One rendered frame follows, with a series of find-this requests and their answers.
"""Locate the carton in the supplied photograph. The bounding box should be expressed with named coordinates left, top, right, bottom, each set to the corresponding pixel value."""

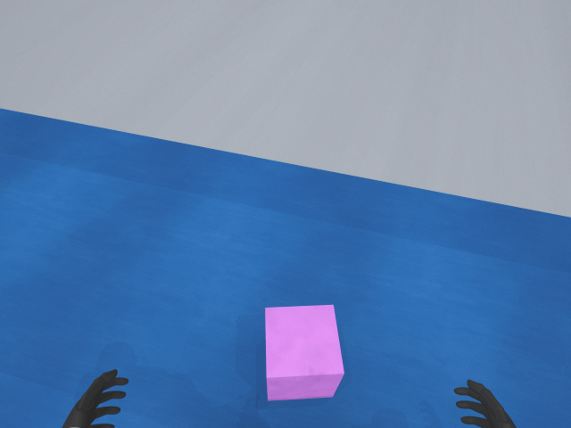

left=265, top=305, right=344, bottom=401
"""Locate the robot right hand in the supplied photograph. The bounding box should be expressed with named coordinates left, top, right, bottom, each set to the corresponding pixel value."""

left=454, top=380, right=517, bottom=428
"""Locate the robot left hand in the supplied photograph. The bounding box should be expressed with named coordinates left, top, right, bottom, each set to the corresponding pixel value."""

left=62, top=369, right=128, bottom=428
